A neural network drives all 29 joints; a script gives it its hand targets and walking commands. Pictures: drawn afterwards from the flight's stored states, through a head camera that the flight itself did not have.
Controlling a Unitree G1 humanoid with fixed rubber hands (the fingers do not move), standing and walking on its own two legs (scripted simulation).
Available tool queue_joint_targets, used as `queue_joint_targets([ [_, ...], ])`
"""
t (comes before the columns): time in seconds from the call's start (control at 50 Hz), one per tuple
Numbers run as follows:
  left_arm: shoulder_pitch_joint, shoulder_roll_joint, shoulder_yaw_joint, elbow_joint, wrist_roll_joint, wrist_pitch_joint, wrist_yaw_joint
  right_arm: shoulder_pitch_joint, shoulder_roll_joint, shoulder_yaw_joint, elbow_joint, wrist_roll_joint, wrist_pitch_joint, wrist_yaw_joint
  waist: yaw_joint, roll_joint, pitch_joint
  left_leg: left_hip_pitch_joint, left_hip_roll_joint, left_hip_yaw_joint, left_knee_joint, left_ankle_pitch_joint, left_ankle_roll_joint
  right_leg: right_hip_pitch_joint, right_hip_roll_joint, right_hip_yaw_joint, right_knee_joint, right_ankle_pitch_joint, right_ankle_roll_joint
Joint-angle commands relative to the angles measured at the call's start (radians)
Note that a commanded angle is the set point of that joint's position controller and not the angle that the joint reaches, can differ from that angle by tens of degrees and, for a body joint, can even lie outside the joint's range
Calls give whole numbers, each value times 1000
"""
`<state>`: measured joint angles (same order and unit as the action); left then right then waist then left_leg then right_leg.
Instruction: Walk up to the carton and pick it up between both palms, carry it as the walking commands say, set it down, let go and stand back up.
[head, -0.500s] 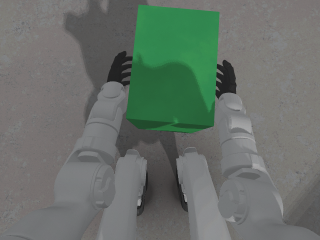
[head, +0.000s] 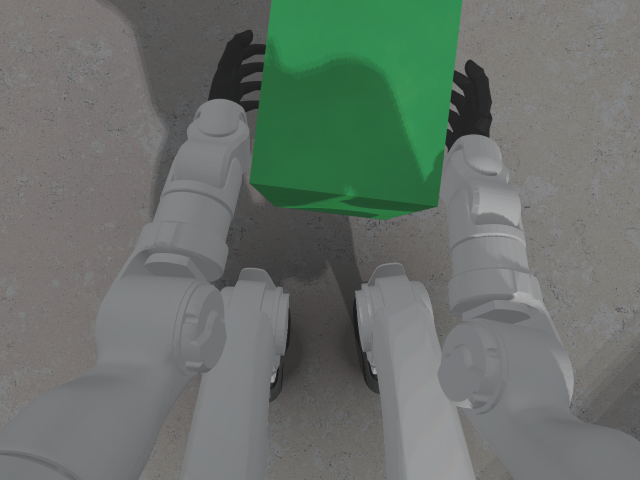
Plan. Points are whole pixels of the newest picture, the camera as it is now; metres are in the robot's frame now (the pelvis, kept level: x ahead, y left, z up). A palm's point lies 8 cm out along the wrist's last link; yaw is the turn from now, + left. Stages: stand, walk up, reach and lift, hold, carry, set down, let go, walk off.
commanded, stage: set down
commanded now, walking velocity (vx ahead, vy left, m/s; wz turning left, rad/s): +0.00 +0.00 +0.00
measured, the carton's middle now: (346, 108) +0.53 -0.04 -0.17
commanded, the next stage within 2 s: none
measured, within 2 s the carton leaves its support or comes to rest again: neither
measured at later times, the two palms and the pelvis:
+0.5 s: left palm (244, 110) +0.53 +0.10 -0.20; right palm (441, 141) +0.49 -0.17 -0.20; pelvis +0.00 +0.00 -0.06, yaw +0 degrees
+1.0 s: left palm (253, 120) +0.53 +0.09 -0.24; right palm (438, 145) +0.49 -0.17 -0.23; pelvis -0.03 +0.00 -0.08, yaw +0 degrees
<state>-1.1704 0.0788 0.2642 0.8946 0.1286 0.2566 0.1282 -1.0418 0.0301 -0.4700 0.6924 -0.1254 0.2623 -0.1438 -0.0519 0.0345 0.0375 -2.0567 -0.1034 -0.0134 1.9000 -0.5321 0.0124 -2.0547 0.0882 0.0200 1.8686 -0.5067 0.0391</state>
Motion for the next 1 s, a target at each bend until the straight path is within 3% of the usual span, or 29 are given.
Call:
queue_joint_targets([
  [0.0, -646, -1006, -390, -99, -96, -55, -197, -732, 941, 512, -47, 100, -29, 224, -39, 36, -1229, 593, -82, -6, -145, 226, -5, 560, 90, -60, -103, 264, -6],
  [0.2, -697, -973, -411, -84, -130, -64, -201, -790, 893, 514, -48, 126, -39, 228, -54, 42, -1238, 548, -79, -7, -66, 250, -4, 519, 85, -69, -30, 289, -7],
  [0.36, -760, -933, -435, -86, -167, -75, -201, -872, 859, 531, -63, 170, -51, 229, -44, 44, -1244, 526, -70, -3, 0, 268, -2, 504, 77, -72, 29, 305, -5],
  [0.52, -805, -909, -472, -87, -214, -88, -199, -918, 831, 545, -52, 207, -63, 226, -61, 48, -1270, 529, -61, -3, 64, 285, -2, 508, 69, -74, 89, 320, -8],
  [0.64, -911, -857, -544, -204, -283, -97, -185, -956, 848, 598, -70, 287, -63, 216, -43, 50, -1490, 650, -47, 9, 97, 334, 1, 609, 66, -79, 132, 369, -13],
  [0.66, -921, -841, -545, -221, -285, -98, -184, -953, 862, 605, -58, 298, -58, 215, -28, 48, -1509, 665, -44, 13, 102, 340, 5, 620, 67, -73, 137, 371, -14],
  [0.76, -969, -814, -549, -234, -302, -105, -187, -1034, 873, 627, -68, 341, -57, 210, 4, 39, -1471, 695, -37, 23, 119, 368, 13, 618, 70, -77, 154, 381, -6],
  [0.86, -985, -807, -489, -134, -295, -100, -212, -1098, 861, 593, -38, 322, -57, 195, 6, -4, -1339, 570, -31, 20, 123, 249, 33, 589, 58, -66, 141, 283, -5],
  [0.98, -988, -818, -422, -52, -266, -94, -244, -1101, 869, 527, 15, 285, -53, 211, -4, -4, -1241, 489, -24, 22, 119, 167, 40, 527, 56, -65, 137, 206, -15],
])
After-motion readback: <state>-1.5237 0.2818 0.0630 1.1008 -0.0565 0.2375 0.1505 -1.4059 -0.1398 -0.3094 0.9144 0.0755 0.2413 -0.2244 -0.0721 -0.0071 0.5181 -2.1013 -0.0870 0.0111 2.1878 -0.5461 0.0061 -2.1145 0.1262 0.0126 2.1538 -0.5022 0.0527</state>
